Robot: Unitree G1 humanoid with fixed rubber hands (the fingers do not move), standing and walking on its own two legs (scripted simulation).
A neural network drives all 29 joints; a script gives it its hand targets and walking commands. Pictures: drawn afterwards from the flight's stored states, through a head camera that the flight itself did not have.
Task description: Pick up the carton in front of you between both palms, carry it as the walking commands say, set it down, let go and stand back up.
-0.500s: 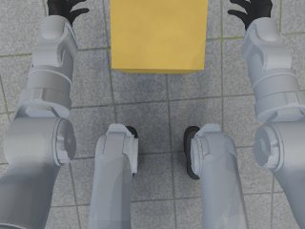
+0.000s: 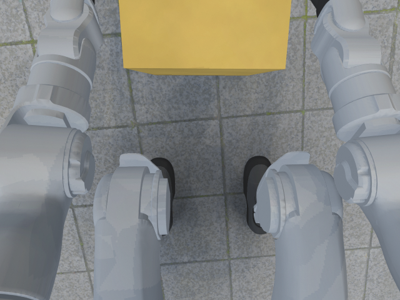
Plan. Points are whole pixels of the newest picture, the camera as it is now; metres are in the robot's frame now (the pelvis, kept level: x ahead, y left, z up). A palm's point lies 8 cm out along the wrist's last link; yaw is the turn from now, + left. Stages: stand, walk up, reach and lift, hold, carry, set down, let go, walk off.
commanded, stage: reach and lift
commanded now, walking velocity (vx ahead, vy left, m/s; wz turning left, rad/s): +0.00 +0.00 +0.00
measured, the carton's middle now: (203, 11) +0.54 +0.02 -0.24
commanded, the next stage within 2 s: none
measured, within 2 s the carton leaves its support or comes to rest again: leaves its support in 0.60 s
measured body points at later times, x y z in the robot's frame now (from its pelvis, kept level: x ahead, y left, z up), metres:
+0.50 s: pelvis -0.01 +0.00 +0.00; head +0.36 +0.02 +0.24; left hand +0.56 +0.17 -0.18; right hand +0.55 -0.13 -0.18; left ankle +0.10 +0.13 -0.33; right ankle +0.11 -0.13 -0.33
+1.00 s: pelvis -0.01 +0.00 +0.07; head +0.27 +0.02 +0.42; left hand +0.51 +0.18 -0.01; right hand +0.51 -0.13 -0.01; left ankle +0.10 +0.13 -0.33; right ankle +0.11 -0.14 -0.33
